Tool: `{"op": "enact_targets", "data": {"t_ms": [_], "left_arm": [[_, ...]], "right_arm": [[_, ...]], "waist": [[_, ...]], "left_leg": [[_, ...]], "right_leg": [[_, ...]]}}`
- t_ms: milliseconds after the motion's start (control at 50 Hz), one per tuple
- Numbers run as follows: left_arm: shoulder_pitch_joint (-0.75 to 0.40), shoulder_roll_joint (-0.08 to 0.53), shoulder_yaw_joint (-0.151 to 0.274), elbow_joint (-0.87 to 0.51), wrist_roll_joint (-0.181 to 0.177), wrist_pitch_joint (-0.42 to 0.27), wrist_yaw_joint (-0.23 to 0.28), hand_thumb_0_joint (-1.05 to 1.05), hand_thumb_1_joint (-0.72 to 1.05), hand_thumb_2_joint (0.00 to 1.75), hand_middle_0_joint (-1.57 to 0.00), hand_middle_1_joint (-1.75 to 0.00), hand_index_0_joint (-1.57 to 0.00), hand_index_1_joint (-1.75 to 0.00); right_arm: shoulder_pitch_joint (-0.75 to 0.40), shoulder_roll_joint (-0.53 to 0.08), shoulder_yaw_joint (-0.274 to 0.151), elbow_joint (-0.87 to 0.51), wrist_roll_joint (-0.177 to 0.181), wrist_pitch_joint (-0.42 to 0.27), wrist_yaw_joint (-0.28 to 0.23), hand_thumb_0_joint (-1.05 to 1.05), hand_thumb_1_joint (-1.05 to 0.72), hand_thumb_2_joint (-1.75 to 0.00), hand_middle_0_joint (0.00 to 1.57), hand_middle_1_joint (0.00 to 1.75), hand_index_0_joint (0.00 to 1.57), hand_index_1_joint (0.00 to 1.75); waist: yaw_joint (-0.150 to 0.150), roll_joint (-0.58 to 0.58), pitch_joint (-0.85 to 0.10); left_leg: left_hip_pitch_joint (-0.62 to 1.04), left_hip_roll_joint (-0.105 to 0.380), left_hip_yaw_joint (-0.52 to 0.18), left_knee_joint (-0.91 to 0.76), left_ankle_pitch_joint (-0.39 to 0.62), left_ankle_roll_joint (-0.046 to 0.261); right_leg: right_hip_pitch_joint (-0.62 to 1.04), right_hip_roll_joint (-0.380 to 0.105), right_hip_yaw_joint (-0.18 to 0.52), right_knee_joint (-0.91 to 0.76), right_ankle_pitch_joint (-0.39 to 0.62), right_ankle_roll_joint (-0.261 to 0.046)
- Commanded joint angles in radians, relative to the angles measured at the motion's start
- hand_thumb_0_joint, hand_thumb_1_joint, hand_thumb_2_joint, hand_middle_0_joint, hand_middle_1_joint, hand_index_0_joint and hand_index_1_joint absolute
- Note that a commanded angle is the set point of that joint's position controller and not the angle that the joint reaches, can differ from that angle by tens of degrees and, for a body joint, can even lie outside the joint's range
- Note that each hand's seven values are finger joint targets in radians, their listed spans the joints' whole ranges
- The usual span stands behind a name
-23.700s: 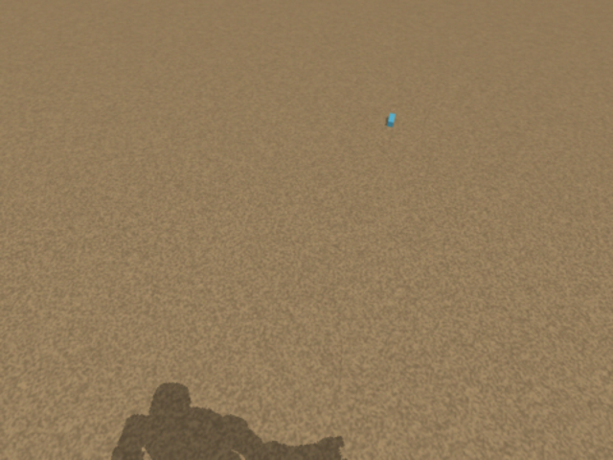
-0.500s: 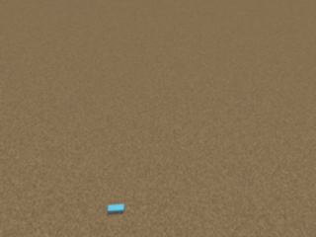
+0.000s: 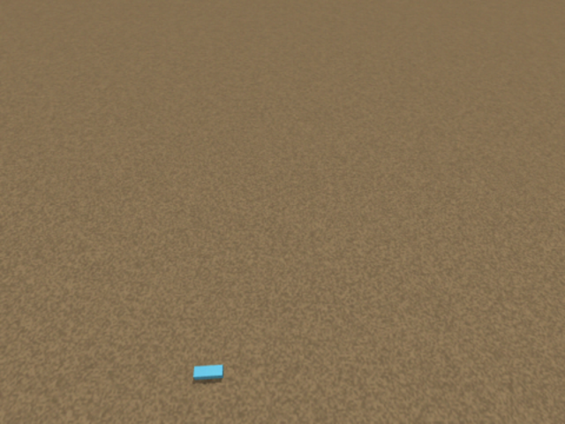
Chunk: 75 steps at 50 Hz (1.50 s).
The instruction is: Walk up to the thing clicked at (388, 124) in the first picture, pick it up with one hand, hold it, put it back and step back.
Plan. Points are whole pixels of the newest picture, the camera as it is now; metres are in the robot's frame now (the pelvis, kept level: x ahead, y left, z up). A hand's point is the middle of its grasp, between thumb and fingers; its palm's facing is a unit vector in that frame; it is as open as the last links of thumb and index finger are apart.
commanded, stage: stand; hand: left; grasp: from above
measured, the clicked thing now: (208, 372) +0.41 +0.22 -0.77
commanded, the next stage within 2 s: rise first in 0.82 s
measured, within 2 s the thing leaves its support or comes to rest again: neither
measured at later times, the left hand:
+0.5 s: hand out of the picture +0.07 +0.25 -0.16, palm faces -0.04 -0.94 -0.35, open 7.3 cm
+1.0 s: hand out of the picture +0.09 +0.25 -0.15, palm faces +0.01 -0.94 -0.35, open 7.4 cm
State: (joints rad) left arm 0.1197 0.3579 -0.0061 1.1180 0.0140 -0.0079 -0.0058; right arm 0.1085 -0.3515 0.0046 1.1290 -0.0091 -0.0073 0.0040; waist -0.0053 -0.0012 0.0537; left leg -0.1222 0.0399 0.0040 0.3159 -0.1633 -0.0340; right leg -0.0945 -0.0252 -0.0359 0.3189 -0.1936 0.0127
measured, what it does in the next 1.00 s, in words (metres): stands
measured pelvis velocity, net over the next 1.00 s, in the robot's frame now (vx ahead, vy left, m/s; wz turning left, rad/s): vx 0.00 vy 0.00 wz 0.01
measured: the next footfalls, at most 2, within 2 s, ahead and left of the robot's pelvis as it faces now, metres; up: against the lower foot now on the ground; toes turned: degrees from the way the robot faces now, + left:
none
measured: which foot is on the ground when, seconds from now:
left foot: down 0.00-1.00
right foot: down 0.00-1.00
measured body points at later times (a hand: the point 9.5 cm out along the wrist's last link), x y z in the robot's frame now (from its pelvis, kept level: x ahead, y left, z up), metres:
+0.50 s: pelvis +0.00 +0.00 +0.00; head +0.01 +0.00 +0.45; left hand +0.08 +0.30 -0.13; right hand +0.07 -0.30 -0.13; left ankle +0.01 +0.14 -0.75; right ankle -0.01 -0.13 -0.75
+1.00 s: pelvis +0.00 +0.00 +0.00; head +0.02 +0.00 +0.45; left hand +0.09 +0.30 -0.13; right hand +0.08 -0.30 -0.13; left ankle +0.01 +0.14 -0.75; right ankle -0.01 -0.13 -0.75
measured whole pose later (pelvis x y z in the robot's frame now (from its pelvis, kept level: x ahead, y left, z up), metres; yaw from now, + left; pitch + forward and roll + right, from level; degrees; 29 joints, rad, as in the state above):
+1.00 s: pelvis +0.00 +0.00 +0.00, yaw +0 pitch +0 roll +0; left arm 0.10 0.34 0.03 1.05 0.00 -0.02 0.01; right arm 0.16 -0.35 0.00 1.00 0.03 -0.03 -0.02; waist -0.01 0.01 0.05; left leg -0.18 0.04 0.00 0.37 -0.18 -0.03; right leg -0.16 -0.03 -0.04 0.38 -0.22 0.01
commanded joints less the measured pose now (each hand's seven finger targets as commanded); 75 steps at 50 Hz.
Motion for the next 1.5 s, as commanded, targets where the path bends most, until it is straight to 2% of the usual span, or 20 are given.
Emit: {"op": "enact_targets", "data": {"t_ms": [0, 120, 280, 360, 600, 880, 900, 920, 940, 960, 980, 1020, 1060, 1100, 1140, 1200, 1240, 1280, 1340, 1480], "left_arm": [[-0.031, 0.218, 0.046, -0.052, -0.005, -0.023, 0.012, 0.00, 0.90, 0.90, -0.20, -0.30, -0.20, -0.30], [-0.028, 0.209, 0.043, -0.054, -0.005, -0.023, 0.013, 0.00, 0.90, 0.90, -0.20, -0.30, -0.20, -0.30], [-0.033, 0.214, 0.046, -0.052, -0.003, -0.021, 0.013, 0.00, 0.90, 0.90, -0.20, -0.30, -0.20, -0.30], [-0.031, 0.213, 0.045, -0.054, -0.004, -0.023, 0.013, 0.00, 0.90, 0.90, -0.20, -0.30, -0.20, -0.30], [-0.037, 0.213, 0.047, -0.058, -0.005, -0.022, 0.013, 0.00, 0.90, 0.90, -0.20, -0.30, -0.20, -0.30], [-0.034, 0.215, 0.046, -0.058, -0.004, -0.022, 0.015, 0.00, 0.90, 0.90, -0.20, -0.30, -0.20, -0.30], [-0.028, 0.217, 0.047, -0.059, -0.004, -0.023, 0.015, 0.00, 0.84, 0.91, -0.20, -0.38, -0.20, -0.38], [-0.379, 0.020, 0.040, -0.410, -0.051, -0.112, 0.025, 0.00, 0.76, 0.91, -0.27, -0.46, -0.23, -0.46], [-0.462, 0.086, 0.067, -0.332, -0.043, -0.099, 0.031, 0.00, 0.68, 0.93, -0.26, -0.50, -0.21, -0.54], [-0.259, 0.203, 0.140, -0.167, -0.019, -0.063, 0.037, 0.00, 0.60, 0.89, -0.25, -0.58, -0.22, -0.61], [-0.243, 0.208, 0.152, -0.111, 0.006, -0.048, 0.023, 0.00, 0.52, 0.90, -0.23, -0.62, -0.21, -0.64], [-0.289, 0.230, 0.176, -0.101, 0.055, -0.049, -0.001, 0.00, 0.37, 0.88, -0.20, -0.74, -0.21, -0.74], [-0.139, 0.201, 0.203, -0.072, 0.105, -0.033, -0.014, 0.00, 0.21, 0.87, -0.17, -0.85, -0.19, -0.83], [-0.109, 0.198, 0.216, -0.145, 0.131, -0.019, -0.005, 0.00, 0.07, 0.89, -0.17, -0.89, -0.18, -0.88], [-0.063, 0.159, 0.204, -0.187, 0.138, 0.022, 0.010, 0.00, -0.09, 0.89, -0.17, -0.91, -0.18, -0.90], [-0.092, 0.160, 0.205, -0.259, 0.161, 0.077, 0.027, 0.00, -0.31, 0.90, -0.18, -0.92, -0.17, -0.93], [-0.097, 0.146, 0.201, -0.308, 0.168, 0.094, 0.033, 0.00, -0.43, 0.90, -0.19, -0.95, -0.18, -0.95], [-0.085, 0.110, 0.182, -0.333, 0.177, 0.097, 0.033, 0.00, -0.46, 0.90, -0.19, -0.94, -0.18, -0.95], [-0.078, 0.128, 0.204, -0.439, 0.204, 0.079, 0.036, 0.00, -0.47, 0.91, -0.19, -0.94, -0.18, -0.95], [0.067, 0.104, 0.200, -0.633, 0.279, 0.103, 0.053, 0.00, -0.50, 0.93, -0.19, -0.92, -0.17, -0.94]], "right_arm": [[-0.030, -0.211, -0.039, -0.057, -0.001, -0.019, -0.010, 0.00, -0.90, -0.90, 0.20, 0.30, 0.20, 0.30], [-0.035, -0.217, -0.041, -0.055, 0.001, -0.020, -0.010, 0.00, -0.90, -0.90, 0.20, 0.30, 0.20, 0.30], [-0.031, -0.212, -0.042, -0.055, -0.001, -0.018, -0.010, 0.00, -0.90, -0.90, 0.20, 0.30, 0.20, 0.30], [-0.034, -0.210, -0.043, -0.059, 0.000, -0.020, -0.010, 0.00, -0.90, -0.90, 0.20, 0.30, 0.20, 0.30], [-0.026, -0.212, -0.041, -0.055, -0.001, -0.020, -0.011, 0.00, -0.90, -0.90, 0.20, 0.30, 0.20, 0.30], [-0.028, -0.206, -0.043, -0.058, -0.001, -0.018, -0.009, 0.00, -0.90, -0.90, 0.20, 0.30, 0.20, 0.30], [-0.024, -0.212, -0.045, -0.058, -0.001, -0.018, -0.010, 0.00, -0.92, -0.90, 0.20, 0.30, 0.20, 0.30], [-0.016, -0.040, -0.005, -0.337, 0.066, -0.067, -0.030, 0.00, -0.97, -0.92, 0.20, 0.30, 0.20, 0.30], [0.035, -0.072, -0.012, -0.280, 0.065, -0.069, -0.040, 0.00, -0.93, -0.91, 0.20, 0.30, 0.20, 0.30], [0.075, -0.110, -0.035, -0.279, 0.071, -0.058, -0.050, 0.00, -0.92, -0.91, 0.20, 0.30, 0.20, 0.30], [0.088, -0.107, -0.050, -0.296, 0.061, -0.054, -0.049, 0.00, -0.91, -0.90, 0.20, 0.30, 0.20, 0.30], [0.096, -0.099, -0.070, -0.348, 0.045, -0.061, -0.051, 0.00, -0.91, -0.90, 0.20, 0.30, 0.20, 0.30], [0.140, -0.087, -0.091, -0.384, 0.027, -0.066, -0.042, 0.00, -0.90, -0.90, 0.20, 0.30, 0.20, 0.30], [0.143, -0.079, -0.098, -0.436, 0.029, -0.069, -0.036, 0.00, -0.90, -0.90, 0.20, 0.30, 0.20, 0.30], [0.131, -0.071, -0.098, -0.479, 0.035, -0.068, -0.032, 0.00, -0.88, -0.89, 0.20, 0.30, 0.20, 0.30], [0.114, -0.064, -0.099, -0.530, 0.038, -0.068, -0.029, 0.00, -0.87, -0.89, 0.20, 0.30, 0.20, 0.30], [0.102, -0.060, -0.097, -0.557, 0.034, -0.076, -0.025, 0.00, -0.89, -0.90, 0.20, 0.30, 0.20, 0.30], [0.121, -0.053, -0.101, -0.567, 0.031, -0.088, -0.023, 0.00, -0.89, -0.90, 0.20, 0.30, 0.20, 0.30], [0.129, -0.046, -0.107, -0.593, 0.023, -0.108, -0.020, 0.00, -0.89, -0.90, 0.20, 0.30, 0.20, 0.30], [0.115, -0.034, -0.109, -0.654, 0.017, -0.133, -0.022, 0.00, -0.89, -0.90, 0.20, 0.30, 0.20, 0.30]], "waist": [[0.004, 0.008, -0.090], [0.006, 0.009, -0.079], [0.005, 0.001, -0.067], [0.006, 0.000, -0.084], [0.005, 0.014, -0.088], [0.003, 0.001, -0.071], [0.004, -0.001, -0.080], [-0.116, 0.037, 0.005], [-0.079, 0.005, -0.043], [-0.045, -0.004, -0.026], [-0.041, -0.044, -0.066], [-0.022, -0.054, -0.149], [0.015, -0.001, -0.258], [0.035, 0.045, -0.298], [0.029, 0.052, -0.280], [0.003, -0.001, -0.287], [0.001, 0.005, -0.249], [-0.012, -0.007, -0.257], [-0.007, 0.032, -0.320], [-0.009, 0.075, -0.400]], "left_leg": [[0.043, 0.103, -0.067, -0.029, 0.159, 0.045], [0.042, 0.103, -0.070, -0.030, 0.166, 0.044], [0.024, 0.100, -0.072, -0.046, 0.115, 0.042], [0.042, 0.101, -0.072, -0.038, 0.158, 0.043], [0.039, 0.100, -0.064, -0.034, 0.161, 0.044], [0.035, 0.100, -0.068, -0.041, 0.144, 0.041], [0.045, 0.101, -0.066, -0.039, 0.142, 0.041], [-0.088, -0.051, 0.061, 0.038, -0.020, 0.043], [-0.078, -0.049, 0.054, 0.049, -0.030, 0.047], [-0.098, -0.046, 0.052, 0.047, -0.030, 0.044], [-0.123, -0.048, 0.047, 0.088, -0.025, 0.047], [-0.158, -0.048, 0.041, 0.160, 0.010, 0.049], [-0.201, -0.058, 0.038, 0.227, 0.069, 0.041], [-0.212, -0.064, 0.041, 0.250, 0.098, 0.034], [-0.233, -0.063, 0.035, 0.250, 0.081, 0.030], [-0.275, -0.055, 0.030, 0.303, 0.075, 0.036], [-0.333, -0.050, 0.029, 0.345, 0.014, 0.032], [-0.371, -0.043, 0.023, 0.395, -0.011, 0.033], [-0.425, -0.036, 0.014, 0.483, -0.021, 0.031], [-0.526, -0.019, -0.005, 0.619, -0.029, 0.030]], "right_leg": [[0.003, -0.117, 0.092, -0.048, 0.158, -0.030], [-0.002, -0.113, 0.089, -0.051, 0.163, -0.028], [-0.009, -0.112, 0.088, -0.054, 0.104, -0.029], [0.000, -0.114, 0.086, -0.047, 0.142, -0.030], [0.012, -0.119, 0.097, -0.048, 0.171, -0.034], [-0.005, -0.113, 0.092, -0.058, 0.140, -0.033], [-0.002, -0.114, 0.093, -0.057, 0.139, -0.032], [-0.226, 0.010, 0.028, 0.005, 0.065, -0.018], [-0.173, 0.009, 0.013, 0.013, 0.039, -0.014], [-0.168, 0.019, 0.000, 0.016, 0.009, -0.023], [-0.185, 0.018, 0.000, 0.041, 0.002, -0.024], [-0.208, 0.017, 0.004, 0.118, 0.048, -0.022], [-0.203, 0.014, 0.005, 0.200, 0.097, -0.028], [-0.209, 0.018, 0.008, 0.236, 0.111, -0.031], [-0.234, 0.024, 0.000, 0.233, 0.083, -0.031], [-0.282, 0.027, -0.005, 0.277, 0.077, -0.023], [-0.355, 0.029, -0.005, 0.314, 0.006, -0.025], [-0.415, 0.031, -0.010, 0.364, -0.022, -0.025], [-0.491, 0.029, -0.006, 0.467, -0.036, -0.027], [-0.635, 0.031, -0.004, 0.614, -0.054, -0.029]]}}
